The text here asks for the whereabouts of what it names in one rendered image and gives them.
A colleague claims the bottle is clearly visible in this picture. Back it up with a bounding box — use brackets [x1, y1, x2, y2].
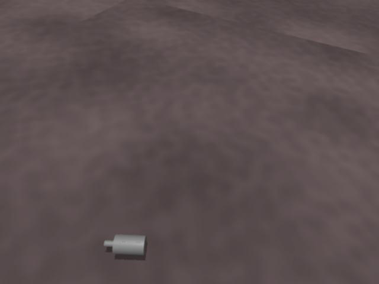
[104, 234, 146, 255]

